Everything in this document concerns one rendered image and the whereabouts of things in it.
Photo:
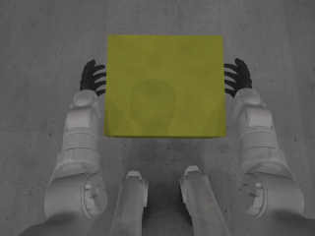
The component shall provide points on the left robot shin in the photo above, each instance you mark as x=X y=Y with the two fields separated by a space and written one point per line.
x=131 y=173

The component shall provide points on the right robot forearm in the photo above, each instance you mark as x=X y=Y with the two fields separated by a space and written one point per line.
x=257 y=135

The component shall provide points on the right robot upper arm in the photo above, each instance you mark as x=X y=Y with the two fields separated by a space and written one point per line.
x=274 y=203

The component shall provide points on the left robot thigh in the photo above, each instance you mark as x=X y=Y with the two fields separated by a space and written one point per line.
x=128 y=214

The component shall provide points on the carton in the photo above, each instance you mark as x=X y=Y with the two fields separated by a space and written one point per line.
x=164 y=87

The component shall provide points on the robot right hand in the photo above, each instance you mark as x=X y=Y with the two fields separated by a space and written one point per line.
x=242 y=79

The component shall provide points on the left robot forearm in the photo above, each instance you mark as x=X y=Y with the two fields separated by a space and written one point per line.
x=79 y=152

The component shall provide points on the robot left hand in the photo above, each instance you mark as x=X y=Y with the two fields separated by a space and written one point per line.
x=88 y=78

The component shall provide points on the left robot upper arm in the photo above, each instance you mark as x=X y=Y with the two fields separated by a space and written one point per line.
x=72 y=204

